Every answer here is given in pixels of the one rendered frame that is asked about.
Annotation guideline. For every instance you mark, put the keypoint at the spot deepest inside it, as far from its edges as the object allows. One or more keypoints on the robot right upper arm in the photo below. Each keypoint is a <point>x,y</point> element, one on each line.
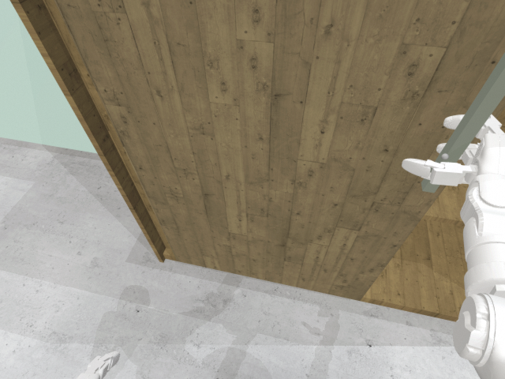
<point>479,334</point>

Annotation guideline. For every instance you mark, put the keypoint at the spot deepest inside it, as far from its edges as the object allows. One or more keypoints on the robot right hand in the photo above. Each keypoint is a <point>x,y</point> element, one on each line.
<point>488,157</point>

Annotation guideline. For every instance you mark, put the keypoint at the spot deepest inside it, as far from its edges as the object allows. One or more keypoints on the right robot forearm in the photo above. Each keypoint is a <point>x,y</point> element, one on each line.
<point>483,214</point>

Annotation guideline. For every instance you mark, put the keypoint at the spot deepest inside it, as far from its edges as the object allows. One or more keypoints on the robot left hand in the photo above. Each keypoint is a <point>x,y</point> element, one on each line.
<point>99,366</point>

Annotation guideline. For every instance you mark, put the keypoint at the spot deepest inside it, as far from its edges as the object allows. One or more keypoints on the handle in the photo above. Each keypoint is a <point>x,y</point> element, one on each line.
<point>478,113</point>

